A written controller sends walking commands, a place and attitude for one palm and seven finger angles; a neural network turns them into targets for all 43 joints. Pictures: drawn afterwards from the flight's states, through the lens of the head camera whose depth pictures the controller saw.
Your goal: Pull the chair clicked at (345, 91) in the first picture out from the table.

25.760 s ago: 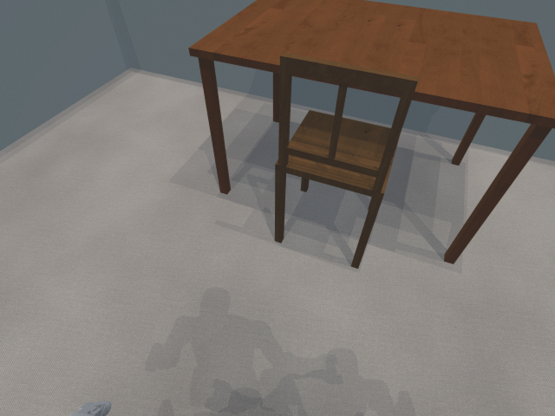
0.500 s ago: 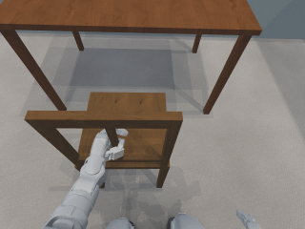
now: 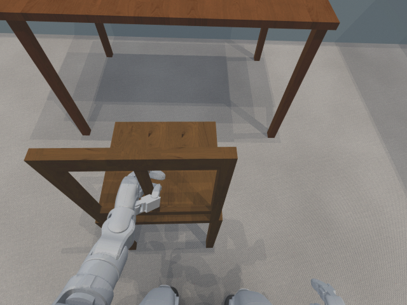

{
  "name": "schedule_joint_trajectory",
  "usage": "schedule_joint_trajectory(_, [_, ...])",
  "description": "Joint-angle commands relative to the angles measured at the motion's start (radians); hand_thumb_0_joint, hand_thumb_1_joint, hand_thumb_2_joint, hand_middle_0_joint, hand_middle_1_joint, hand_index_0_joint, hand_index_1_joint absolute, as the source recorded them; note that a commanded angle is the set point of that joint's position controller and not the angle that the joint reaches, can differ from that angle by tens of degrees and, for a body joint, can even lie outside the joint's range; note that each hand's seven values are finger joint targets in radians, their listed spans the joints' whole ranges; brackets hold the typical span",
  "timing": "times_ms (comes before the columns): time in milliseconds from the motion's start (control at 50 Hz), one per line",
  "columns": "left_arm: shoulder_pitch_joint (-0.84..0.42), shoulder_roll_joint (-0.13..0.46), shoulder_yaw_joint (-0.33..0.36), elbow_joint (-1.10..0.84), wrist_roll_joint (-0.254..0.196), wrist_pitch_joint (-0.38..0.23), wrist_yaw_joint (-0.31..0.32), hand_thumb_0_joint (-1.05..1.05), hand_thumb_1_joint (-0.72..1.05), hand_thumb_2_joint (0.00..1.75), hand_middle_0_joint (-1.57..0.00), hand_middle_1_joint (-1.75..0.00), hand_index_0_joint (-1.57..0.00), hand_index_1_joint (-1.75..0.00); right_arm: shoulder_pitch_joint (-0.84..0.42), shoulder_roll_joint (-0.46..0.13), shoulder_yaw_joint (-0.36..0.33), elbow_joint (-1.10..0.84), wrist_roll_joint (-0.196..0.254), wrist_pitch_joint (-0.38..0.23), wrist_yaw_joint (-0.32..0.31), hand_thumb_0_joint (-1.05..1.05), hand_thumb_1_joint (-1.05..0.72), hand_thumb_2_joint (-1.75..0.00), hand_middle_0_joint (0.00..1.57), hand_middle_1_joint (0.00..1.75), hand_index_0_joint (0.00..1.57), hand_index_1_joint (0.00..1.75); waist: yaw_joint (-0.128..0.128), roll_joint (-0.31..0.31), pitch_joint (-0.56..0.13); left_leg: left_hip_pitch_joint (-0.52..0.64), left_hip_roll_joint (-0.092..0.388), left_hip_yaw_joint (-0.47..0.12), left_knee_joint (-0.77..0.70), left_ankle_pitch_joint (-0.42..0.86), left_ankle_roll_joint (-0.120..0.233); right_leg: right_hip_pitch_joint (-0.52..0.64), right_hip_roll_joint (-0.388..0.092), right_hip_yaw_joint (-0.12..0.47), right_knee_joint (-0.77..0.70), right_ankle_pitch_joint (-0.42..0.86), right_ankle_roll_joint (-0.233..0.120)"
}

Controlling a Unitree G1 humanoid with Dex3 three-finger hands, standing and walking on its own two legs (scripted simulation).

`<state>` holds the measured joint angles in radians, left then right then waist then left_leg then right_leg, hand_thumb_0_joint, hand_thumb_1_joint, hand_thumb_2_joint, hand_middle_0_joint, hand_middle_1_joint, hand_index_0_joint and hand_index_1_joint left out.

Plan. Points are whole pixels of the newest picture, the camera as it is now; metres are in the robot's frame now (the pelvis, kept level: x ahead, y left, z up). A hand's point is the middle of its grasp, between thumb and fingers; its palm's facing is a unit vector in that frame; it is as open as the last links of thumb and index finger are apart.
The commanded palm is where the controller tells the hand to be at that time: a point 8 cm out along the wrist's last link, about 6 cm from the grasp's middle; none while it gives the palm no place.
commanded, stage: step backward, pulling the chair out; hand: left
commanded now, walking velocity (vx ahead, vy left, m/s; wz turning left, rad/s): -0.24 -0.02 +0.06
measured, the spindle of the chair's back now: (149, 191) +0.35 +0.14 -0.09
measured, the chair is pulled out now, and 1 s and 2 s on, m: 0.46 0.59 0.59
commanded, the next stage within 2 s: stop walking, hand still on the chair in 0.20 s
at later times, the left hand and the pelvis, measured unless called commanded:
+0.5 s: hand (152, 246) +0.23 +0.11 -0.06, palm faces -0.02 -0.99 -0.13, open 5.1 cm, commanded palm +0.21 +0.17 -0.05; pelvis -0.09 -0.01 +0.00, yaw +1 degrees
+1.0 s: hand (150, 260) +0.20 +0.11 -0.06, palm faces +0.01 -0.99 -0.15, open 5.2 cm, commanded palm +0.18 +0.16 -0.05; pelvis -0.07 -0.02 +0.01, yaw +0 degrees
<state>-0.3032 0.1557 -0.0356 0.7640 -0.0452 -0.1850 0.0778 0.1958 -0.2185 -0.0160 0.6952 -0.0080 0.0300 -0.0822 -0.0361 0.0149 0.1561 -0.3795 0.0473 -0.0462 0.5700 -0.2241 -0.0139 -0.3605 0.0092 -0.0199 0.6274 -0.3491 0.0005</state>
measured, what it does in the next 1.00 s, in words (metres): steps on the spot: right foot, then left foot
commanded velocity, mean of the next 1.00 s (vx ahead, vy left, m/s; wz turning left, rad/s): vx -0.04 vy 0.01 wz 0.02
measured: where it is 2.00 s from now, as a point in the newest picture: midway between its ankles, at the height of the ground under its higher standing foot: outside the picture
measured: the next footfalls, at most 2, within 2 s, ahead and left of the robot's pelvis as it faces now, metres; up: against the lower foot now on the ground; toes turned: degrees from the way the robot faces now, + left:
right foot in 0.06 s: +0.00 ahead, -0.15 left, +0.00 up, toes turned -2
left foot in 0.34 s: -0.05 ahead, +0.12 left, +0.00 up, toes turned +1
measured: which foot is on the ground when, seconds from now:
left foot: down 0.00-0.12, up 0.14-0.32, down 0.34-1.00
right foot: up 0.00-0.04, down 0.06-1.00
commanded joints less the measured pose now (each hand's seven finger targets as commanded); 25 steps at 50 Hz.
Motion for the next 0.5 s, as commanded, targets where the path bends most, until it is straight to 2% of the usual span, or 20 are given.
schedule_joint_trajectory(0, [-0.267,0.078,0.006,-0.160,0.040,-0.075,-0.003,0.00,0.90,0.90,-0.50,-1.45,-0.50,-1.45,0.032,-0.142,-0.053,-0.059,-0.002,-0.049,0.008,0.00,-0.90,-0.90,0.20,0.30,0.20,0.30,-0.013,0.224,-0.417,0.403,0.245,-0.189,-0.022,0.803,0.127,0.066,-0.025,0.032,-0.169,0.081,-0.005])
schedule_joint_trajectory(40, [-0.215,0.104,0.027,-0.115,0.043,-0.069,-0.007,0.00,0.90,0.90,-0.50,-1.45,-0.50,-1.45,0.027,-0.144,-0.048,-0.064,0.006,-0.043,0.011,0.00,-0.90,-0.90,0.20,0.30,0.20,0.30,0.001,0.201,-0.428,0.332,0.205,-0.136,0.013,0.671,0.093,0.156,-0.044,0.028,-0.249,0.267,-0.007])
schedule_joint_trajectory(60, [-0.221,0.123,0.038,-0.113,0.048,-0.068,-0.006,0.00,0.90,0.90,-0.50,-1.45,-0.50,-1.45,0.009,-0.139,-0.045,-0.077,0.014,-0.036,0.007,0.00,-0.90,-0.90,0.20,0.30,0.20,0.30,-0.001,0.141,-0.442,0.234,0.166,-0.086,0.021,0.512,0.057,0.227,-0.076,0.037,-0.235,0.384,-0.012])
schedule_joint_trajectory(80, [-0.216,0.169,0.076,-0.109,0.035,-0.066,-0.002,0.00,0.90,0.90,-0.50,-1.45,-0.50,-1.45,0.024,-0.140,-0.058,-0.086,0.027,-0.030,-0.004,0.00,-0.90,-0.90,0.20,0.30,0.20,0.30,-0.007,-0.036,-0.473,0.170,0.106,-0.023,0.059,0.321,0.016,0.286,-0.132,0.093,-0.230,0.488,-0.029])
schedule_joint_trajectory(100, [-0.210,0.198,0.091,-0.101,0.029,-0.065,0.002,0.00,0.90,0.90,-0.50,-1.45,-0.50,-1.45,0.004,-0.129,-0.054,-0.107,0.037,-0.024,-0.015,0.00,-0.90,-0.90,0.20,0.30,0.20,0.30,-0.009,-0.174,-0.468,0.096,0.032,0.033,0.148,0.025,-0.019,0.279,-0.245,0.188,-0.243,0.534,-0.069])
schedule_joint_trajectory(120, [-0.175,0.211,0.097,-0.076,0.018,-0.052,0.006,0.00,0.90,0.90,-0.50,-1.45,-0.50,-1.45,-0.016,-0.141,-0.050,-0.105,0.043,-0.022,-0.024,0.00,-0.90,-0.90,0.20,0.30,0.20,0.30,0.017,-0.161,-0.444,0.038,-0.012,0.006,0.257,-0.199,-0.026,0.235,-0.324,0.249,-0.261,0.544,-0.133])
schedule_joint_trajectory(140, [-0.167,0.196,0.094,-0.055,0.020,-0.039,0.010,0.00,0.90,0.90,-0.50,-1.45,-0.50,-1.45,-0.048,-0.134,-0.037,-0.109,0.035,-0.017,-0.026,0.00,-0.90,-0.90,0.20,0.30,0.20,0.30,0.031,-0.107,-0.406,-0.010,-0.018,-0.036,0.333,-0.256,-0.025,0.198,-0.364,0.264,-0.265,0.477,-0.163])
schedule_joint_trajectory(160, [-0.166,0.179,0.094,-0.051,0.023,-0.029,0.011,0.00,0.90,0.90,-0.50,-1.45,-0.50,-1.45,-0.059,-0.123,-0.022,-0.105,0.029,-0.019,-0.024,0.00,-0.90,-0.90,0.20,0.30,0.20,0.30,0.035,-0.095,-0.399,-0.036,-0.014,-0.067,0.346,-0.269,-0.021,0.215,-0.366,0.247,-0.238,0.496,-0.168])
schedule_joint_trajectory(200, [-0.185,0.165,0.097,-0.041,0.023,-0.016,0.014,0.00,0.90,0.90,-0.50,-1.45,-0.50,-1.45,-0.054,-0.121,-0.008,-0.097,0.031,-0.022,-0.024,0.00,-0.90,-0.90,0.20,0.30,0.20,0.30,0.023,-0.141,-0.383,-0.029,-0.008,-0.067,0.293,-0.241,-0.016,0.237,-0.341,0.181,-0.197,0.556,-0.143])
schedule_joint_trajectory(240, [-0.188,0.160,0.096,-0.031,0.019,-0.005,0.015,0.00,0.90,0.90,-0.50,-1.45,-0.50,-1.45,-0.031,-0.133,-0.012,-0.089,0.033,-0.024,-0.031,0.00,-0.90,-0.90,0.20,0.30,0.20,0.30,0.021,-0.179,-0.378,0.029,0.000,-0.045,0.130,-0.204,-0.015,0.252,-0.316,0.151,-0.179,0.588,-0.121])
schedule_joint_trajectory(280, [-0.211,0.115,0.051,-0.039,0.011,0.002,0.009,0.00,0.90,0.90,-0.50,-1.45,-0.50,-1.45,-0.005,-0.142,-0.013,-0.083,0.030,-0.021,-0.043,0.00,-0.90,-0.90,0.20,0.30,0.20,0.30,0.009,-0.166,-0.383,0.113,0.032,-0.020,-0.108,-0.010,-0.006,0.260,-0.263,0.112,-0.120,0.560,-0.080])
schedule_joint_trajectory(300, [-0.343,0.142,0.051,-0.247,0.003,-0.013,0.008,0.00,0.90,0.90,-0.50,-1.45,-0.50,-1.45,-0.024,-0.154,-0.020,-0.115,0.028,-0.022,-0.049,0.00,-0.90,-0.90,0.20,0.30,0.20,0.30,0.019,-0.079,-0.394,0.181,0.097,-0.067,-0.202,0.185,0.029,0.246,-0.184,0.077,-0.083,0.456,-0.025])
schedule_joint_trajectory(320, [-0.348,0.124,0.038,-0.261,0.002,-0.012,0.009,0.00,0.90,0.90,-0.50,-1.45,-0.50,-1.45,-0.033,-0.168,-0.027,-0.131,0.030,-0.018,-0.052,0.00,-0.90,-0.90,0.20,0.30,0.20,0.30,0.023,0.055,-0.358,0.220,0.167,-0.119,-0.188,0.274,0.071,0.173,-0.108,0.029,-0.064,0.277,0.012])
schedule_joint_trajectory(340, [-0.303,0.058,0.003,-0.215,0.004,-0.004,0.005,0.00,0.90,0.90,-0.50,-1.45,-0.50,-1.45,-0.035,-0.136,-0.007,-0.135,0.024,-0.015,-0.044,0.00,-0.90,-0.90,0.20,0.30,0.20,0.30,0.023,0.178,-0.375,0.189,0.185,-0.158,-0.190,0.332,0.106,0.174,-0.074,-0.009,0.008,0.180,0.016])
schedule_joint_trajectory(360, [-0.322,0.047,-0.011,-0.235,0.006,0.001,0.001,0.00,0.90,0.90,-0.50,-1.45,-0.50,-1.45,-0.040,-0.122,-0.001,-0.138,0.017,-0.020,-0.035,0.00,-0.90,-0.90,0.20,0.30,0.20,0.30,0.025,0.229,-0.381,0.192,0.198,-0.187,-0.194,0.373,0.122,0.166,-0.066,-0.014,0.027,0.065,0.012])
schedule_joint_trajectory(380, [-0.316,0.063,0.004,-0.229,0.013,0.005,0.005,0.00,0.90,0.90,-0.50,-1.45,-0.50,-1.45,-0.032,-0.120,-0.003,-0.133,0.016,-0.025,-0.028,0.00,-0.90,-0.90,0.20,0.30,0.20,0.30,0.031,0.220,-0.370,0.177,0.200,-0.176,-0.189,0.339,0.126,0.181,-0.063,-0.010,0.003,-0.013,0.007])
schedule_joint_trajectory(400, [-0.298,0.056,0.002,-0.221,0.016,0.008,0.007,0.00,0.90,0.90,-0.50,-1.45,-0.50,-1.45,-0.010,-0.123,-0.009,-0.133,0.021,-0.033,-0.020,0.00,-0.90,-0.90,0.20,0.30,0.20,0.30,0.033,0.174,-0.362,0.202,0.181,-0.163,-0.146,0.358,0.118,0.197,-0.062,-0.005,-0.086,0.049,-0.001])
schedule_joint_trajectory(420, [-0.293,0.092,0.024,-0.250,0.013,0.009,0.009,0.00,0.90,0.90,-0.50,-1.45,-0.50,-1.45,0.014,-0.133,-0.016,-0.125,0.027,-0.041,-0.017,0.00,-0.90,-0.90,0.20,0.30,0.20,0.30,0.025,0.097,-0.389,0.253,0.158,-0.140,-0.118,0.379,0.100,0.229,-0.062,0.004,-0.160,0.163,0.001])
schedule_joint_trajectory(440, [-0.269,0.084,0.019,-0.235,0.017,0.016,0.010,0.00,0.90,0.90,-0.50,-1.45,-0.50,-1.45,0.010,-0.137,-0.016,-0.132,0.031,-0.046,-0.015,0.00,-0.90,-0.90,0.20,0.30,0.20,0.30,0.019,0.052,-0.417,0.250,0.132,-0.097,-0.112,0.324,0.069,0.268,-0.070,0.011,-0.184,0.227,0.002])
schedule_joint_trajectory(480, [-0.256,0.077,0.013,-0.205,0.022,0.019,0.008,0.00,0.90,0.90,-0.50,-1.45,-0.50,-1.45,-0.006,-0.130,-0.013,-0.136,0.036,-0.051,-0.015,0.00,-0.90,-0.90,0.20,0.30,0.20,0.30,0.019,0.061,-0.376,0.160,0.099,-0.047,-0.174,0.048,0.039,0.273,-0.082,0.025,-0.191,0.121,0.002])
